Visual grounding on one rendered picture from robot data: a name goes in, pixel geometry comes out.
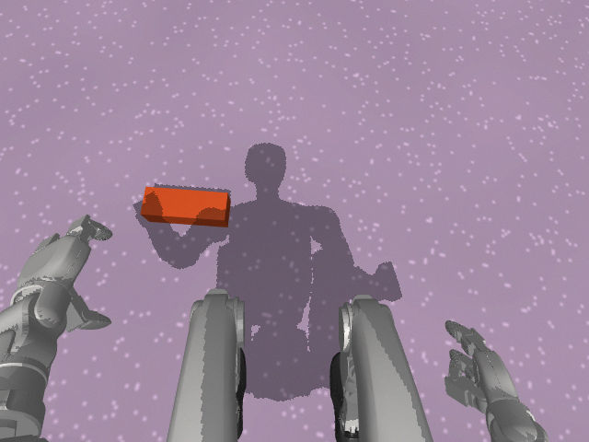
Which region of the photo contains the right robot hand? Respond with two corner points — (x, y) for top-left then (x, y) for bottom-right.
(445, 320), (520, 415)

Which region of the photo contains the left robot hand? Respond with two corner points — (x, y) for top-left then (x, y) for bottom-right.
(17, 215), (112, 332)

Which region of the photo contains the right robot foot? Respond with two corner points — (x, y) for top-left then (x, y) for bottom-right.
(329, 352), (359, 442)

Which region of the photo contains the left robot arm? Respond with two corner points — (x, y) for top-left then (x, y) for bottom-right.
(0, 281), (72, 442)

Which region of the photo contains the right robot arm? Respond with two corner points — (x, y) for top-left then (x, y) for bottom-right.
(486, 400), (549, 442)

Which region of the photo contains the carton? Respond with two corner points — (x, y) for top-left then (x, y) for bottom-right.
(140, 187), (231, 227)

